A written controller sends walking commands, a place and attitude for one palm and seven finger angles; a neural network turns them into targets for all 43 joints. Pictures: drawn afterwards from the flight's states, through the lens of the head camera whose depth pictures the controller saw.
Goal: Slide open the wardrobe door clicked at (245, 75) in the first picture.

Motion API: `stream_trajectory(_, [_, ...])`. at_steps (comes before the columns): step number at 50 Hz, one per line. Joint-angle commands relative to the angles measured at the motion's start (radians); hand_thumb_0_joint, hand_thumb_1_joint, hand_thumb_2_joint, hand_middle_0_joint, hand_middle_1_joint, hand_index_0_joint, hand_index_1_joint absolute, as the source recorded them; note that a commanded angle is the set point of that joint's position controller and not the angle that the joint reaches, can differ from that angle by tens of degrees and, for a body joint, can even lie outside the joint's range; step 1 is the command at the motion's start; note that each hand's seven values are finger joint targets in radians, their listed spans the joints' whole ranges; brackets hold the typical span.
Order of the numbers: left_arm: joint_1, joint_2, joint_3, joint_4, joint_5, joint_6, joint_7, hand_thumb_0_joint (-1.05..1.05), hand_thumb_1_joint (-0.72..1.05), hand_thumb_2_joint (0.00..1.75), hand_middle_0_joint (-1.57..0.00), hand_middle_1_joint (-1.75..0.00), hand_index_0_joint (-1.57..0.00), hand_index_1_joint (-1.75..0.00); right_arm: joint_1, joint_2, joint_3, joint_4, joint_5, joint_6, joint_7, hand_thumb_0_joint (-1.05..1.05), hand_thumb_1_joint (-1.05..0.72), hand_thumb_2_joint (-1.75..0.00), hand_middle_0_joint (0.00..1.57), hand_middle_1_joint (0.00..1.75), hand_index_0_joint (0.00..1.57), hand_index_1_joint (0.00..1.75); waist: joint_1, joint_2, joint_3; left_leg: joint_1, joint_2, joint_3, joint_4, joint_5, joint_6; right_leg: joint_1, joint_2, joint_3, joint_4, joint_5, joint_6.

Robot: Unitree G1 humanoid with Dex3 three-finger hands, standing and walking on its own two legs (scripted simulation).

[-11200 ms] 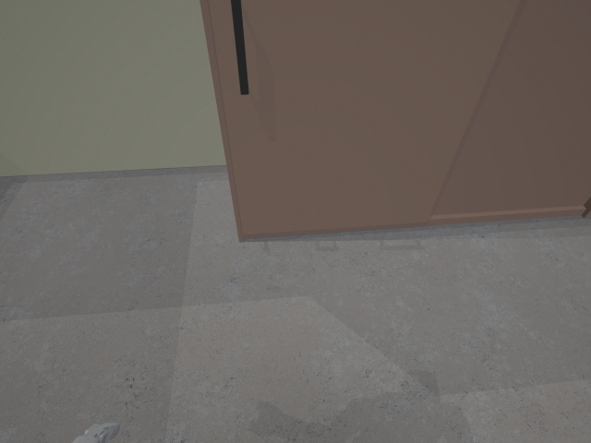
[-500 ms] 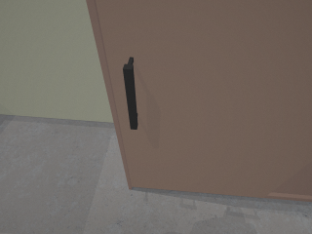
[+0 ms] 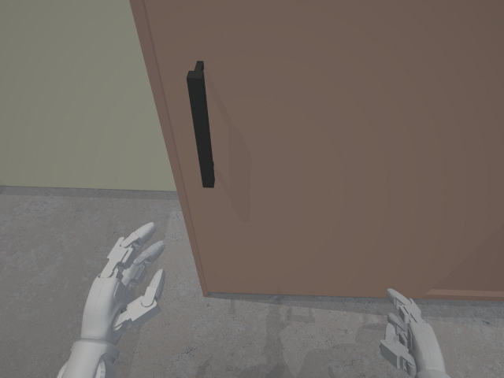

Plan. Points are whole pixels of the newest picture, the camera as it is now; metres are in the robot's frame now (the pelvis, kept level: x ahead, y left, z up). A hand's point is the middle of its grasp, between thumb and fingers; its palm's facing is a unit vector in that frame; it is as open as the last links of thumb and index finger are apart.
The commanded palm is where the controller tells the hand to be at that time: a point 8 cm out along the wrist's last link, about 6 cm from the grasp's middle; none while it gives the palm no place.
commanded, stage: raise the hand with hooked fingers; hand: left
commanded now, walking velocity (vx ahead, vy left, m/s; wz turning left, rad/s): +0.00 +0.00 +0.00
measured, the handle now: (204, 130) +0.51 +0.11 +0.12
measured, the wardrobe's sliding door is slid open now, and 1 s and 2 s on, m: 0.00 0.00 0.00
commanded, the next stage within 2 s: move the hooked fingers beside the handle in 1.76 s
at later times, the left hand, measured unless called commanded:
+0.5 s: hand (102, 298) +0.22 +0.22 +0.05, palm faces +0.02 -1.00 -0.02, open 11.1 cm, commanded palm +0.19 +0.28 +0.07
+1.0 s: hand (41, 252) +0.25 +0.29 +0.12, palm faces +0.08 -0.99 -0.07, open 13.8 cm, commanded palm +0.22 +0.33 +0.12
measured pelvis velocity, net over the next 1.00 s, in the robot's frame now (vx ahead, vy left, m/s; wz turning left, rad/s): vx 0.01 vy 0.02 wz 0.03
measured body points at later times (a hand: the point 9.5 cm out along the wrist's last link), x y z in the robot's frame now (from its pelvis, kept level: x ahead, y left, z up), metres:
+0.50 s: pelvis -0.01 +0.02 -0.01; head +0.02 +0.02 +0.44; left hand +0.22 +0.27 +0.06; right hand +0.15 -0.20 -0.09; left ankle +0.03 +0.11 -0.70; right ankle +0.00 -0.09 -0.70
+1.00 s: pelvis +0.01 +0.02 +0.02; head +0.01 +0.02 +0.47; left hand +0.24 +0.34 +0.13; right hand +0.20 -0.20 -0.04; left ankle +0.03 +0.11 -0.70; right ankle +0.00 -0.09 -0.70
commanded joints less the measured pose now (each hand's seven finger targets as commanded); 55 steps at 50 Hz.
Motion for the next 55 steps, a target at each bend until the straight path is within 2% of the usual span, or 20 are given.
stream_trajectory(1, [0.256,0.188,0.174,-0.196,-0.024,-0.004,-0.049,0.00,0.48,0.72,-0.23,-0.57,-0.23,-0.57,-0.089,-0.120,-0.043,-0.252,0.001,0.009,0.010,0.00,-0.90,-0.90,0.20,0.30,0.20,0.30,0.135,0.073,-0.132,-0.046,-0.064,-0.018,-0.014,0.169,-0.012,0.079,0.001,0.072,-0.057,0.250,0.005])
stream_trajectory(4, [0.053,0.189,0.168,-0.471,-0.019,-0.052,0.052,0.00,0.41,0.69,-0.24,-0.62,-0.24,-0.62,-0.038,-0.085,-0.035,-0.271,-0.003,0.013,-0.007,0.00,-0.90,-0.90,0.20,0.30,0.20,0.30,0.075,0.173,-0.183,0.025,-0.035,-0.051,0.010,0.157,0.003,-0.004,0.024,0.066,-0.045,0.199,0.003])
stream_trajectory(5, [-0.036,0.206,0.157,-0.571,-0.013,-0.086,0.081,0.00,0.39,0.68,-0.24,-0.63,-0.24,-0.63,-0.009,-0.088,-0.028,-0.256,-0.013,0.011,-0.013,0.00,-0.90,-0.90,0.20,0.30,0.20,0.30,0.043,0.150,-0.183,0.021,-0.023,-0.078,0.027,0.154,0.009,-0.042,0.035,0.061,-0.025,0.193,0.004])
stream_trajectory(6, [-0.052,0.196,0.131,-0.633,0.000,-0.123,0.100,0.00,0.36,0.67,-0.24,-0.64,-0.24,-0.64,0.005,-0.085,-0.027,-0.249,-0.015,0.007,-0.021,0.00,-0.90,-0.90,0.20,0.30,0.20,0.30,0.027,0.187,-0.207,0.053,-0.016,-0.091,0.040,0.165,0.013,-0.069,0.041,0.063,-0.022,0.188,0.000])
stream_trajectory(9, [-0.099,0.135,0.008,-0.615,0.008,-0.186,0.074,0.00,0.29,0.64,-0.24,-0.69,-0.24,-0.69,0.028,-0.098,-0.005,-0.200,-0.012,-0.024,-0.037,0.00,-0.90,-0.90,0.20,0.30,0.20,0.30,-0.043,0.169,-0.147,0.041,-0.001,-0.126,0.071,0.107,0.014,-0.179,0.051,0.049,-0.019,0.108,0.001])
stream_trajectory(11, [-0.124,0.144,-0.029,-0.531,-0.008,-0.157,0.004,0.00,0.25,0.62,-0.25,-0.72,-0.25,-0.72,0.029,-0.121,0.007,-0.186,0.000,-0.043,-0.049,0.00,-0.90,-0.90,0.20,0.30,0.20,0.30,-0.074,0.116,-0.093,0.000,0.000,-0.142,0.076,0.038,0.017,-0.189,0.052,0.057,-0.045,0.056,0.008])
stream_trajectory(13, [-0.096,0.172,-0.021,-0.396,-0.007,-0.064,-0.059,0.00,0.20,0.60,-0.25,-0.75,-0.25,-0.75,0.030,-0.139,0.011,-0.187,0.016,-0.045,-0.064,0.00,-0.90,-0.90,0.20,0.30,0.20,0.30,-0.072,0.038,-0.054,-0.051,-0.003,-0.147,0.045,-0.043,0.018,-0.174,0.052,0.065,-0.087,-0.022,0.015])
stream_trajectory(15, [-0.021,0.231,0.058,-0.241,-0.013,0.081,-0.103,0.00,0.15,0.58,-0.25,-0.78,-0.25,-0.78,0.021,-0.145,0.012,-0.197,0.030,-0.031,-0.073,0.00,-0.90,-0.90,0.20,0.30,0.20,0.30,-0.021,0.004,-0.052,-0.076,-0.014,-0.141,0.007,-0.069,0.016,-0.117,0.045,0.078,-0.135,-0.073,0.018])
stream_trajectory(18, [0.021,0.280,0.186,-0.303,-0.066,0.244,-0.099,0.00,0.08,0.55,-0.26,-0.82,-0.26,-0.82,-0.025,-0.128,0.015,-0.250,0.039,-0.009,-0.083,0.00,-0.90,-0.90,0.20,0.30,0.20,0.30,0.061,-0.011,-0.187,0.000,-0.025,-0.123,-0.058,0.021,0.013,0.039,0.024,0.057,-0.157,0.003,0.025])
stream_trajectory(20, [0.053,0.320,0.302,-0.358,-0.107,0.282,-0.042,0.00,0.04,0.53,-0.26,-0.86,-0.26,-0.86,-0.042,-0.103,0.021,-0.254,0.029,0.000,-0.085,0.00,-0.90,-0.90,0.20,0.30,0.20,0.30,0.108,-0.023,-0.237,0.037,-0.021,-0.127,-0.081,0.105,0.008,0.120,0.034,0.028,-0.138,0.097,0.022])
stream_trajectory(22, [0.036,0.287,0.316,-0.459,-0.127,0.246,0.022,0.00,-0.01,0.51,-0.27,-0.88,-0.27,-0.88,-0.032,-0.081,0.026,-0.246,0.025,-0.004,-0.078,0.00,-0.90,-0.90,0.20,0.30,0.20,0.30,0.105,0.028,-0.221,0.080,-0.013,-0.125,-0.100,0.173,-0.001,0.125,0.040,0.007,-0.129,0.180,0.017])
stream_trajectory(25, [0.000,0.270,0.275,-0.506,-0.093,0.156,0.076,0.00,-0.08,0.48,-0.27,-0.93,-0.27,-0.93,-0.002,-0.087,0.026,-0.216,0.013,-0.021,-0.065,0.00,-0.90,-0.90,0.20,0.30,0.20,0.30,0.076,0.043,-0.130,0.095,-0.003,-0.130,-0.113,0.199,-0.004,0.072,0.055,-0.004,-0.126,0.193,0.009])
stream_trajectory(28, [-0.041,0.231,0.170,-0.439,-0.042,0.111,0.039,0.00,-0.15,0.45,-0.27,-0.98,-0.27,-0.98,0.039,-0.113,0.022,-0.183,0.012,-0.040,-0.053,0.00,-0.90,-0.90,0.20,0.30,0.20,0.30,0.013,0.087,-0.077,0.110,-0.001,-0.125,-0.109,0.163,-0.001,-0.003,0.053,-0.004,-0.136,0.167,0.015])
stream_trajectory(30, [-0.080,0.217,0.124,-0.379,-0.041,0.132,-0.016,0.00,-0.20,0.43,-0.28,-1.00,-0.28,-1.00,0.048,-0.132,0.023,-0.179,0.020,-0.049,-0.057,0.00,-0.90,-0.90,0.20,0.30,0.20,0.30,-0.008,0.060,-0.028,0.096,0.001,-0.134,-0.121,0.104,0.003,-0.017,0.054,0.002,-0.162,0.120,0.015])
stream_trajectory(35, [-0.161,0.394,0.290,-0.387,-0.084,0.203,-0.084,0.00,-0.31,0.38,-0.29,-1.08,-0.29,-1.08,0.044,-0.154,0.020,-0.176,0.031,-0.072,-0.088,0.00,-0.90,-0.90,0.20,0.30,0.20,0.30,0.037,0.072,-0.137,0.163,-0.008,-0.141,-0.164,0.125,0.008,0.098,0.045,0.017,-0.210,0.140,0.013])
stream_trajectory(40, [-0.232,0.429,0.384,-0.408,-0.131,0.201,-0.051,0.00,-0.43,0.33,-0.29,-1.15,-0.29,-1.15,0.030,-0.137,0.037,-0.173,0.028,-0.072,-0.089,0.00,-0.90,-0.90,0.20,0.30,0.20,0.30,0.066,0.121,-0.132,0.232,-0.008,-0.143,-0.203,0.236,-0.004,0.163,0.056,-0.002,-0.222,0.242,0.004])
stream_trajectory(44, [-0.272,0.368,0.318,-0.287,-0.123,0.257,-0.084,0.00,-0.50,0.30,-0.30,-1.20,-0.30,-1.20,0.030,-0.142,0.040,-0.162,0.037,-0.068,-0.085,0.00,-0.90,-0.90,0.20,0.30,0.20,0.30,0.040,0.140,-0.051,0.247,-0.007,-0.135,-0.228,0.222,-0.007,0.139,0.055,-0.005,-0.255,0.257,0.009])
stream_trajectory(46, [-0.282,0.376,0.307,-0.206,-0.118,0.315,-0.128,0.00,-0.50,0.30,-0.30,-1.20,-0.30,-1.20,0.033,-0.153,0.040,-0.166,0.041,-0.061,-0.088,0.00,-0.90,-0.90,0.20,0.30,0.20,0.30,0.039,0.085,-0.037,0.233,-0.009,-0.128,-0.235,0.216,0.000,0.160,0.054,0.003,-0.275,0.274,0.011])
stream_trajectory(50, [-0.401,0.448,0.339,-0.215,-0.118,0.378,-0.182,0.00,-0.50,0.30,-0.30,-1.20,-0.30,-1.20,0.017,-0.159,0.047,-0.177,0.044,-0.054,-0.102,0.00,-0.90,-0.90,0.20,0.30,0.20,0.30,0.041,0.078,-0.057,0.268,-0.013,-0.129,-0.248,0.218,0.010,0.194,0.054,0.014,-0.305,0.272,0.011])
stream_trajectory(55, [-0.526,0.567,0.460,-0.302,-0.135,0.328,-0.164,0.00,-0.50,0.30,-0.30,-1.20,-0.30,-1.20,0.008,-0.145,0.058,-0.174,0.032,-0.058,-0.107,0.00,-0.90,-0.90,0.20,0.30,0.20,0.30,0.058,0.116,-0.145,0.359,-0.015,-0.138,-0.266,0.289,0.007,0.252,0.061,0.016,-0.323,0.318,0.006])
